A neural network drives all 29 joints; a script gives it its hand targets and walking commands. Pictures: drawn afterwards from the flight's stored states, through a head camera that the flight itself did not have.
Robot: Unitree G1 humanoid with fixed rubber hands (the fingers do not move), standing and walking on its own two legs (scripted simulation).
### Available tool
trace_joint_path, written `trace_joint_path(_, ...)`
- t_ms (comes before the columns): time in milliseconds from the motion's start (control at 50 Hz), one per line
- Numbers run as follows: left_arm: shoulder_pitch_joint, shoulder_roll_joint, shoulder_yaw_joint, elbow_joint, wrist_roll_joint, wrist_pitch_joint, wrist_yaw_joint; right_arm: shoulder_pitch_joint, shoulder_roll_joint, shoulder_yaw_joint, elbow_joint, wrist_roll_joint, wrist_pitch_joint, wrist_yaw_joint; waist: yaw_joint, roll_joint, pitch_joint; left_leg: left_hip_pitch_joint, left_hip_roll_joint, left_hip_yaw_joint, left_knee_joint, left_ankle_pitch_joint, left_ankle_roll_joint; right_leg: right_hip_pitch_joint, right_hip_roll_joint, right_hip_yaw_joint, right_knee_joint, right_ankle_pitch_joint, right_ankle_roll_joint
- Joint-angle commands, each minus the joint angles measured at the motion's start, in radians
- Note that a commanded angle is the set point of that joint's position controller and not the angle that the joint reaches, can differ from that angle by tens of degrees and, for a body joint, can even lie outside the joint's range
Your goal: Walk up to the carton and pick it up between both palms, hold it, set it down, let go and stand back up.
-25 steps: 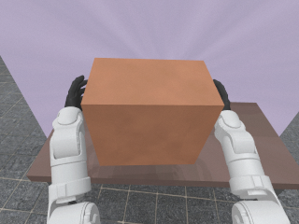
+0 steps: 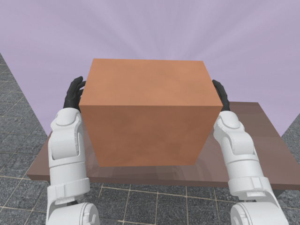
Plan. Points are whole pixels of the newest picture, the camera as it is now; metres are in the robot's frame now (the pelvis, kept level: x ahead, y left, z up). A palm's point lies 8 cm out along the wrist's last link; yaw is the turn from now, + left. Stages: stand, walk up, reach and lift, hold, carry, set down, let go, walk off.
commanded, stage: hold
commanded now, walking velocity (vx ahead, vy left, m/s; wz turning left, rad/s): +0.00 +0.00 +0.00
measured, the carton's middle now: (148, 116) +0.37 +0.01 +0.13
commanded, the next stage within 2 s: none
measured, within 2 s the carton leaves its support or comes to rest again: neither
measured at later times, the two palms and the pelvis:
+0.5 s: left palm (68, 107) +0.36 +0.21 +0.19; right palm (215, 107) +0.36 -0.16 +0.17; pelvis +0.00 +0.01 +0.00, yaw +0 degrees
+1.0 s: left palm (78, 109) +0.35 +0.18 +0.18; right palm (223, 112) +0.35 -0.19 +0.16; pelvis +0.00 +0.00 +0.00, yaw -1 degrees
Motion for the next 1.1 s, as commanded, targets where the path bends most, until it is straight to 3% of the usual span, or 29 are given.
trace_joint_path(0, -0.533, -0.41, -0.425, -0.095, -0.161, -0.04, -0.123, -0.71, 0.424, 0.373, -0.282, 0.086, -0.092, 0.134, -0.016, 0.053, -0.354, -0.173, -0.033, 0.022, -0.067, 0.205, -0.034, 0.304, 0.025, 0.057, 0.031, 0.106, 0.013)
trace_joint_path(200, -0.516, -0.415, -0.422, -0.099, -0.153, -0.038, -0.116, -0.714, 0.42, 0.389, -0.284, 0.102, -0.099, 0.138, -0.005, 0.051, -0.354, -0.148, -0.031, 0.022, -0.054, 0.261, -0.038, 0.298, 0.03, 0.056, 0.035, 0.133, 0.013)
trace_joint_path(220, -0.572, -0.362, -0.373, -0.069, -0.158, -0.041, -0.128, -0.751, 0.445, 0.434, -0.27, 0.088, -0.095, 0.129, 0.029, -0.006, -0.359, -0.198, -0.057, 0.047, -0.062, 0.233, -0.018, 0.349, 0.009, 0.067, 0.037, 0.145, 0.042)
trace_joint_path(260, -0.562, -0.38, -0.39, -0.077, -0.17, -0.049, -0.131, -0.743, 0.46, 0.431, -0.266, 0.096, -0.1, 0.122, 0.025, 0.012, -0.366, -0.212, -0.05, 0.042, -0.072, 0.213, -0.021, 0.361, 0.009, 0.066, 0.048, 0.166, 0.043)
trace_joint_path(320, -0.563, -0.402, -0.418, -0.099, -0.176, -0.049, -0.125, -0.735, 0.446, 0.424, -0.278, 0.109, -0.104, 0.117, 0.011, 0.045, -0.395, -0.159, -0.048, 0.036, -0.047, 0.291, -0.041, 0.343, 0.022, 0.062, 0.047, 0.174, 0.033)
trace_joint_path(500, -0.539, -0.411, -0.42, -0.105, -0.161, -0.02, -0.134, -0.678, 0.386, 0.365, -0.253, 0.105, -0.086, 0.128, -0.031, 0.075, -0.335, -0.099, -0.029, 0.019, -0.04, 0.342, -0.078, 0.275, 0.039, 0.04, 0.022, 0.103, 0.018)
trace_joint_path(620, -0.53, -0.418, -0.438, -0.126, -0.164, -0.022, -0.124, -0.68, 0.371, 0.369, -0.273, 0.111, -0.089, 0.139, -0.028, 0.086, -0.34, -0.07, -0.025, 0.01, -0.029, 0.391, -0.088, 0.251, 0.048, 0.031, 0.022, 0.098, 0.012)
trace_joint_path(640, -0.499, -0.445, -0.461, -0.142, -0.153, -0.02, -0.115, -0.679, 0.362, 0.364, -0.283, 0.11, -0.097, 0.143, -0.04, 0.125, -0.334, -0.055, -0.011, 0.005, -0.026, 0.396, -0.09, 0.23, 0.057, 0.029, 0.026, 0.112, -0.01)
trace_joint_path(660, -0.49, -0.445, -0.458, -0.138, -0.15, -0.019, -0.109, -0.673, 0.349, 0.357, -0.278, 0.106, -0.1, 0.146, -0.041, 0.127, -0.321, -0.054, -0.005, 0.004, -0.025, 0.399, -0.09, 0.226, 0.058, 0.028, 0.024, 0.1, -0.017)
trace_joint_path(860, -0.475, -0.412, -0.439, -0.161, -0.157, -0.031, -0.094, -0.693, 0.393, 0.414, -0.33, 0.119, -0.107, 0.156, 0.017, 0.043, -0.373, -0.112, -0.021, 0.021, -0.035, 0.346, -0.041, 0.294, 0.038, 0.058, 0.037, 0.169, 0.0)
trace_joint_path(980, -0.485, -0.394, -0.417, -0.134, -0.151, -0.032, -0.105, -0.685, 0.421, 0.41, -0.306, 0.105, -0.097, 0.141, 0.015, 0.019, -0.354, -0.176, -0.033, 0.031, -0.063, 0.23, -0.016, 0.323, 0.018, 0.075, 0.036, 0.16, 0.017)
trace_joint_path(1080, -0.489, -0.391, -0.417, -0.122, -0.156, -0.035, -0.122, -0.671, 0.434, 0.404, -0.294, 0.1, -0.091, 0.126, -0.002, 0.022, -0.368, -0.189, -0.042, 0.031, -0.064, 0.218, -0.017, 0.356, 0.013, 0.079, 0.041, 0.189, 0.024)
